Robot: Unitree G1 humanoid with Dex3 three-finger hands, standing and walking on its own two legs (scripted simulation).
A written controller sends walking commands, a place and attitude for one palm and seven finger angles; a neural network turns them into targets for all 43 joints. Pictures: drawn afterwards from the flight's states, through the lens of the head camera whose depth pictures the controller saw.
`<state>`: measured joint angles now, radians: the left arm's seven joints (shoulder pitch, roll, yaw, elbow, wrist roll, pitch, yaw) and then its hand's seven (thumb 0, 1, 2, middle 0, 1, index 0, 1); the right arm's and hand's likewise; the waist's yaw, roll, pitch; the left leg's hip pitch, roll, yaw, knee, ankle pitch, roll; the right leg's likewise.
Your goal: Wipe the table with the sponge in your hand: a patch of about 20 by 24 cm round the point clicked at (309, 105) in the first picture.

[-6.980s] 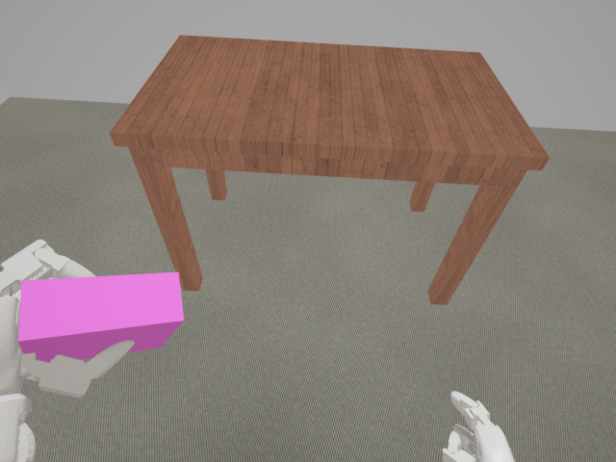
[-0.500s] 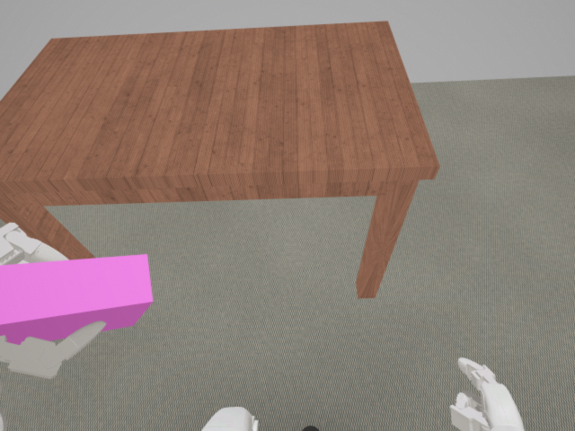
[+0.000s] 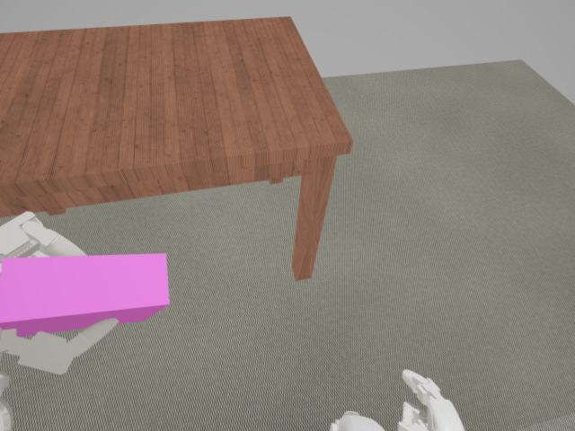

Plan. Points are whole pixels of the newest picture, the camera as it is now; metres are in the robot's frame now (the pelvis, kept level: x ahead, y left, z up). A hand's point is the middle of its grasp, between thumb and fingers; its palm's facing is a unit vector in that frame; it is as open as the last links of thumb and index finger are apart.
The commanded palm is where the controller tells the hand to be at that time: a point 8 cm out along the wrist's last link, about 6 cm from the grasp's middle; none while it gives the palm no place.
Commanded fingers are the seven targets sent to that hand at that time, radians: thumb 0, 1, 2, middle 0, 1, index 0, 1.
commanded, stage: take the last steps up to it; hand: left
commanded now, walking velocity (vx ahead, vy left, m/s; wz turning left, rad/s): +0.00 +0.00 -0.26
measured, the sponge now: (111, 294) +0.22 +0.21 +0.14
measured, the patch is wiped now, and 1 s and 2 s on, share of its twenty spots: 0.00 0.00 0.00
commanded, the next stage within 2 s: come to a stop and stand still in 1.24 s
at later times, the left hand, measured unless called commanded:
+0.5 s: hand (130, 256) +0.24 +0.19 +0.17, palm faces +0.36 -0.80 -0.47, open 9.3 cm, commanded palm +0.20 +0.22 +0.17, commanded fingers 0.00 0.10 1.30 -1.20 -1.60 -1.20 -1.60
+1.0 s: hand (156, 198) +0.33 +0.20 +0.15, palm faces +0.37 -0.76 -0.53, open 9.3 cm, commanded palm +0.27 +0.24 +0.17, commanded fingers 0.00 0.10 1.30 -1.20 -1.60 -1.20 -1.60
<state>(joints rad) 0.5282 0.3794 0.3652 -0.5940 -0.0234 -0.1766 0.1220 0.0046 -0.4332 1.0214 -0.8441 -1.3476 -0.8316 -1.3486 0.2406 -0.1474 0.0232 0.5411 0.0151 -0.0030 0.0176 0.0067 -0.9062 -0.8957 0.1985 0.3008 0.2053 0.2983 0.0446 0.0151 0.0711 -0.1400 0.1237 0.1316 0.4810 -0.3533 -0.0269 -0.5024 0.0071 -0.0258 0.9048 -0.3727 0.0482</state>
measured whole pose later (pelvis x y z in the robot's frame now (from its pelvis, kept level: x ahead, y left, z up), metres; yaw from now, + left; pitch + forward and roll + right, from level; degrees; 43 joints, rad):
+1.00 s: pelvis +0.12 -0.05 +0.00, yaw +1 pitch +2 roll +3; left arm 0.51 0.36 0.37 -0.46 -0.01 -0.26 0.14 0.01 -0.43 1.02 -0.85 -1.34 -0.83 -1.35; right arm 0.18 -0.24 -0.04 0.61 0.00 -0.05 -0.04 0.01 -0.91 -0.90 0.20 0.30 0.20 0.30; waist 0.01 -0.01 0.10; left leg -0.43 0.07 0.13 0.68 -0.29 -0.01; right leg -0.15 -0.13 -0.14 0.46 -0.34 0.01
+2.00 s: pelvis +0.19 +0.00 +0.00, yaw -2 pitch -1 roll -1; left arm 0.47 0.37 0.35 -0.53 -0.03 -0.15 0.15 0.01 -0.43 1.02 -0.85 -1.34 -0.83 -1.35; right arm 0.21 -0.13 0.04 0.57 -0.01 -0.09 -0.02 0.01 -0.90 -0.90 0.20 0.30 0.21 0.30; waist 0.01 -0.02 0.04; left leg -0.26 0.08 0.07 0.46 -0.19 -0.02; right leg -0.26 0.01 -0.08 0.62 -0.40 0.03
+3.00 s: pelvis +0.12 +0.00 +0.00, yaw +0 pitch -1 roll +0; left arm 0.49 0.37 0.33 -0.47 -0.03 -0.17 0.14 0.01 -0.43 1.02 -0.85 -1.34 -0.83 -1.35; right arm 0.22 -0.20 0.01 0.60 0.00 -0.06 -0.07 0.01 -0.91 -0.90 0.20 0.30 0.21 0.30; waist 0.01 0.00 0.06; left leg -0.23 0.04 0.06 0.48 -0.24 -0.01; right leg -0.24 0.00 -0.07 0.46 -0.21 -0.02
